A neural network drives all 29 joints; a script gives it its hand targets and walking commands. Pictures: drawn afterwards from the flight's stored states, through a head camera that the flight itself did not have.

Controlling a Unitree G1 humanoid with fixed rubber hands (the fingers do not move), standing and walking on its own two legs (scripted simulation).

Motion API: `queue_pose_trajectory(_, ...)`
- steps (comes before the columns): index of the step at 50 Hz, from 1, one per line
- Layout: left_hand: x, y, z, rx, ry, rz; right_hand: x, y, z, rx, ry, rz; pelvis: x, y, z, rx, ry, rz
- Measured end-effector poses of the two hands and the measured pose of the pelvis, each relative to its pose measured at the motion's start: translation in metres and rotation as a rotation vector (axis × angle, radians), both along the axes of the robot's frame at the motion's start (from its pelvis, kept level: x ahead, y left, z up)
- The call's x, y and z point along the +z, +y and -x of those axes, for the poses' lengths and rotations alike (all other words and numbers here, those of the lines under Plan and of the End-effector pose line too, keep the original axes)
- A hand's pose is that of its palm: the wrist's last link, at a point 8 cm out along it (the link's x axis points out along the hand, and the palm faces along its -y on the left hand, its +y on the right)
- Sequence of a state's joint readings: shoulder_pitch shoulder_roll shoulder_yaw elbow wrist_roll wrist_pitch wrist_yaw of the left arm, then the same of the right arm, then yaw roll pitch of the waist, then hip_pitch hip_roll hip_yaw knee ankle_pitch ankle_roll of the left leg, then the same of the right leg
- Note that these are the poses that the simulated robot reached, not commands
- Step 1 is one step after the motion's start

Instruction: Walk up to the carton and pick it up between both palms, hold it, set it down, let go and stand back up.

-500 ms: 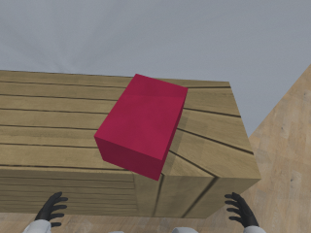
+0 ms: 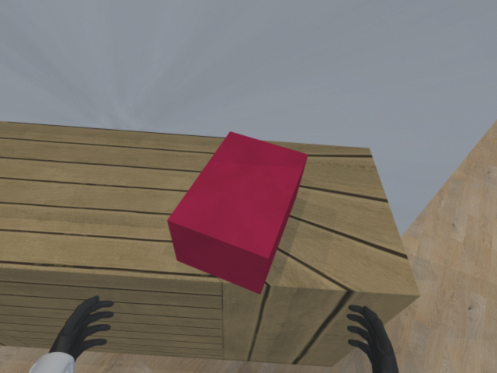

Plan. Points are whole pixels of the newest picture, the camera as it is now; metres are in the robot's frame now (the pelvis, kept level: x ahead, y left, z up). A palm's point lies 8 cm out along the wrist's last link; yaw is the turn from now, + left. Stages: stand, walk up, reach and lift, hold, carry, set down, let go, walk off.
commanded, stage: reach and lift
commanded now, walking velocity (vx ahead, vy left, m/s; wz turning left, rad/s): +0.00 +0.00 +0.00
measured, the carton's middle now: (244, 206) +0.44 +0.01 -0.03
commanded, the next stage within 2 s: none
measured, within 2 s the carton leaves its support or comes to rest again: neither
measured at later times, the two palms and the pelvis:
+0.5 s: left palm (65, 323) +0.19 +0.27 +0.00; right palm (356, 329) +0.18 -0.15 +0.00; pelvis +0.01 +0.00 +0.00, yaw +0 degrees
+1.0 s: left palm (76, 285) +0.24 +0.26 +0.03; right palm (346, 308) +0.21 -0.14 +0.02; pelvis +0.03 +0.01 +0.00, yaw +0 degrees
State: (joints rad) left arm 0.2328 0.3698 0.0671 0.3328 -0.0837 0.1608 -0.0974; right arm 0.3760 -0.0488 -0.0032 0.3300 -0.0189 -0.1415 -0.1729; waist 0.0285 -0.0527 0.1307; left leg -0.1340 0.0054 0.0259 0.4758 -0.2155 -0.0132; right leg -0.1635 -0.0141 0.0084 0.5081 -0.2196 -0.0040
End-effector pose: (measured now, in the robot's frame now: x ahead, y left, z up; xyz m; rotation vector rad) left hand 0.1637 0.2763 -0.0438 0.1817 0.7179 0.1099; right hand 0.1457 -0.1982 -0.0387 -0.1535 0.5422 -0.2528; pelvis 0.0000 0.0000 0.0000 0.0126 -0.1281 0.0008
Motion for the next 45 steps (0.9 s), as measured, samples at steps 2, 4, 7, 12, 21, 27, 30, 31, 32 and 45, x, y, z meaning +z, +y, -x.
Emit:
queue_pose_trajectory(2,0.004,0.001,-0.002,-0.011,-0.02,0.004,0.005,0.005,-0.002,-0.011,-0.016,-0.008,0.0,0.002,0.0,-0.001,0.0,0.0)
queue_pose_trajectory(4,0.009,0.003,-0.005,-0.021,-0.046,0.004,0.01,0.01,-0.004,-0.019,-0.034,-0.017,0.0,0.003,0.0,-0.002,0.001,0.001)
queue_pose_trajectory(7,0.016,0.004,-0.008,-0.032,-0.084,0.002,0.014,0.014,-0.009,-0.019,-0.052,-0.029,0.0,0.003,-0.001,-0.002,0.002,0.001)
queue_pose_trajectory(12,0.023,0.001,-0.009,-0.045,-0.133,0.022,0.02,0.016,-0.017,-0.019,-0.079,-0.037,0.001,0.0,-0.004,-0.003,0.005,-0.001)
queue_pose_trajectory(21,0.037,-0.004,-0.02,-0.07,-0.209,0.066,0.038,0.032,-0.033,-0.075,-0.155,-0.091,0.001,-0.002,-0.009,-0.003,0.014,-0.002)
queue_pose_trajectory(27,0.048,-0.003,-0.028,-0.101,-0.256,0.07,0.046,0.048,-0.038,-0.107,-0.18,-0.135,0.002,0.001,-0.015,-0.003,0.024,0.001)
queue_pose_trajectory(30,0.052,-0.004,-0.031,-0.112,-0.279,0.074,0.049,0.052,-0.041,-0.128,-0.19,-0.144,0.002,0.002,-0.017,-0.003,0.03,0.003)
queue_pose_trajectory(31,0.054,-0.004,-0.032,-0.116,-0.288,0.076,0.05,0.052,-0.042,-0.135,-0.197,-0.147,0.002,0.002,-0.018,-0.003,0.032,0.003)
queue_pose_trajectory(32,0.055,-0.004,-0.033,-0.119,-0.297,0.077,0.052,0.053,-0.044,-0.141,-0.205,-0.148,0.002,0.003,-0.019,-0.003,0.033,0.004)
queue_pose_trajectory(45,0.065,-0.008,-0.054,-0.14,-0.355,0.111,0.058,0.058,-0.057,-0.168,-0.245,-0.156,0.002,0.006,-0.029,-0.003,0.05,0.008)
